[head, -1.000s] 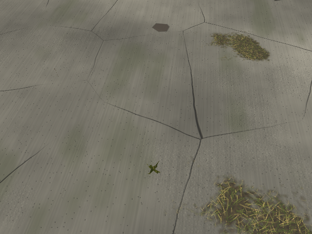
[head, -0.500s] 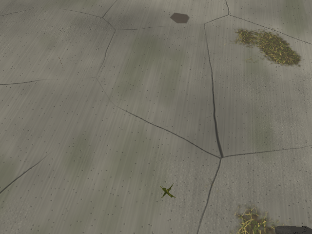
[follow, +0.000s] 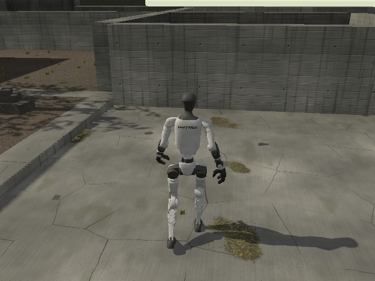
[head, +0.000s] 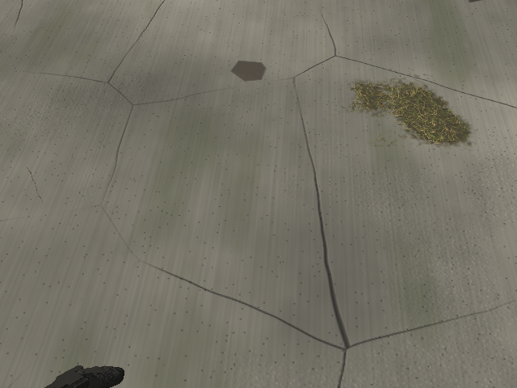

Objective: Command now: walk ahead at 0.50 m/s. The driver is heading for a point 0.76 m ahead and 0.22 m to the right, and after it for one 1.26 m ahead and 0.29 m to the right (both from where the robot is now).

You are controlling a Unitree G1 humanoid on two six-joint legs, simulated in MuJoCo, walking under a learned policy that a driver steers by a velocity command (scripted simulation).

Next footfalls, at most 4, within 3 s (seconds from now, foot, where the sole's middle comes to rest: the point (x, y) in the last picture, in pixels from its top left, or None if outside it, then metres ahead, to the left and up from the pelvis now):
0.48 left None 0.45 0.14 -0.76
1.02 right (317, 296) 0.68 -0.15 -0.76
1.52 left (289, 195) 1.03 -0.11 -0.76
2.00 right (408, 186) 1.04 -0.49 -0.76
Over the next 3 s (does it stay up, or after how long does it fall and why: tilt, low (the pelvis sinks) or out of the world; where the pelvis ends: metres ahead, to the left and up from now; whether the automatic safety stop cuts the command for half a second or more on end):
stays up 1.15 -0.40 0.01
